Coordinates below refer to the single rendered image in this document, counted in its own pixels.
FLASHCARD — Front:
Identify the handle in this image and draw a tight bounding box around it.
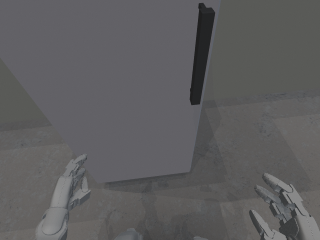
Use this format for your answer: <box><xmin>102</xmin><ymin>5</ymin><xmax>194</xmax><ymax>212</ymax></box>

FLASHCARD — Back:
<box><xmin>190</xmin><ymin>3</ymin><xmax>215</xmax><ymax>105</ymax></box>

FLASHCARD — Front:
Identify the robot left forearm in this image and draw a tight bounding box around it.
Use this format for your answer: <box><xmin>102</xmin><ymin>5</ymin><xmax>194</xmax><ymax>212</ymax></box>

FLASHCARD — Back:
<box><xmin>35</xmin><ymin>207</ymin><xmax>70</xmax><ymax>240</ymax></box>

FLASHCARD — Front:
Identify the right robot hand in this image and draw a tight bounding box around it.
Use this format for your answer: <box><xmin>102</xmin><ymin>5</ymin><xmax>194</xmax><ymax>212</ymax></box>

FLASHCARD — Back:
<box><xmin>249</xmin><ymin>173</ymin><xmax>320</xmax><ymax>240</ymax></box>

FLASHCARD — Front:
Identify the fridge door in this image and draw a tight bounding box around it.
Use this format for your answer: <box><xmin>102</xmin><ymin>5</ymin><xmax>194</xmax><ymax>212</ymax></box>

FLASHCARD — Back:
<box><xmin>0</xmin><ymin>0</ymin><xmax>219</xmax><ymax>184</ymax></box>

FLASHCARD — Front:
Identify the left robot shin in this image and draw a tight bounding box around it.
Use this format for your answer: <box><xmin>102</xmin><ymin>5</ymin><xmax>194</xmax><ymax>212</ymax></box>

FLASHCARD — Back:
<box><xmin>126</xmin><ymin>228</ymin><xmax>136</xmax><ymax>232</ymax></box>

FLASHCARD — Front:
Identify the left robot hand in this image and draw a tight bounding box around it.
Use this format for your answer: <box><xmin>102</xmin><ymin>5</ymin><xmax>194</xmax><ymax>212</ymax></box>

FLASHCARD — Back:
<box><xmin>49</xmin><ymin>153</ymin><xmax>91</xmax><ymax>211</ymax></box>

